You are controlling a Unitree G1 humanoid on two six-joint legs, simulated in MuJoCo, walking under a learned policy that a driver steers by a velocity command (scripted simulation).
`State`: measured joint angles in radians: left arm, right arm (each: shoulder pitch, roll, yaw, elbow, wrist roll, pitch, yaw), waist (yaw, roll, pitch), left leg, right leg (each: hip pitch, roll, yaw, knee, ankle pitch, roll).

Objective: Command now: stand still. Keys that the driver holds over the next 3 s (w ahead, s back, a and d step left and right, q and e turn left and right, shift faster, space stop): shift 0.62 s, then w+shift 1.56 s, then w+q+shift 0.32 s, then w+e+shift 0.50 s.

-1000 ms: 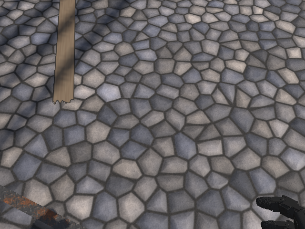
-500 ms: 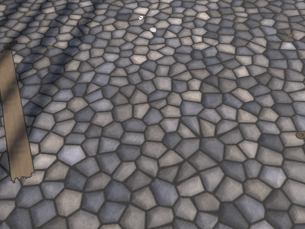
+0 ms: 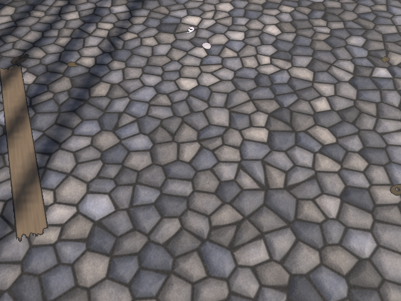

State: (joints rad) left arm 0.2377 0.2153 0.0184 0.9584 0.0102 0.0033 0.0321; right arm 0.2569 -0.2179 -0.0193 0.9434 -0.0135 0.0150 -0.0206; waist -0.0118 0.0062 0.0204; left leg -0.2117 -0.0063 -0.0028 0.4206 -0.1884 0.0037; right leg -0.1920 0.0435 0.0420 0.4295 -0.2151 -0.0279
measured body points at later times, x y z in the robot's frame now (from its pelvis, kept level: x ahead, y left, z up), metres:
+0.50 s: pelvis +0.01 +0.00 +0.00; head +0.01 +0.00 +0.45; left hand +0.01 +0.23 -0.16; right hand +0.02 -0.23 -0.16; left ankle +0.02 +0.12 -0.74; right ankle +0.01 -0.10 -0.74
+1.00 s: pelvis +0.09 +0.05 -0.01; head +0.09 +0.06 +0.44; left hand +0.16 +0.29 -0.15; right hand +0.08 -0.20 -0.15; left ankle +0.04 +0.12 -0.74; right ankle +0.04 -0.09 -0.68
